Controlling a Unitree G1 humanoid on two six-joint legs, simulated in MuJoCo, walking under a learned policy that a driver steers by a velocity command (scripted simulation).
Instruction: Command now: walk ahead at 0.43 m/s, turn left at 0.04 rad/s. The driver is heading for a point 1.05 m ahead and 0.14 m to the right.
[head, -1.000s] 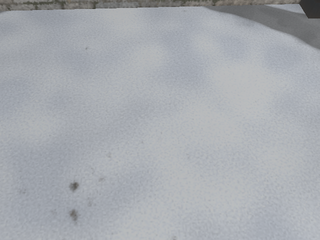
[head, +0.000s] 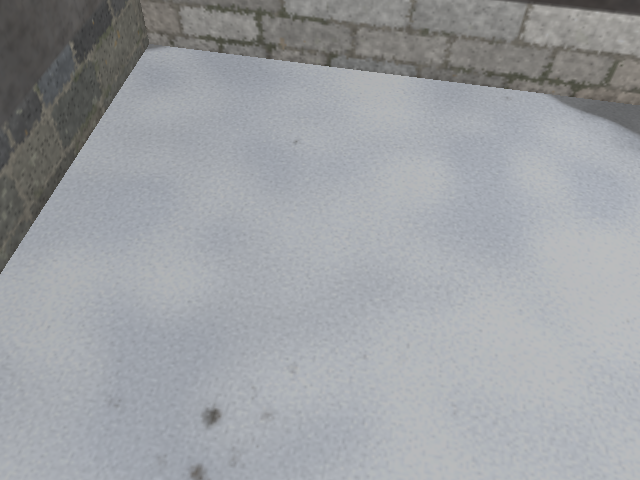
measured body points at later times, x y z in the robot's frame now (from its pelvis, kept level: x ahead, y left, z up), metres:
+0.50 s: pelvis +0.25 -0.05 +0.01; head +0.27 -0.05 +0.46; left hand +0.28 +0.23 -0.11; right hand +0.44 -0.30 -0.09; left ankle +0.44 +0.13 -0.68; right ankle +0.17 -0.13 -0.74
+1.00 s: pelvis +0.54 +0.00 +0.01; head +0.56 +0.01 +0.46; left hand +0.72 +0.25 -0.09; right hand +0.58 -0.28 -0.11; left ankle +0.49 +0.10 -0.74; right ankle +0.71 -0.17 -0.68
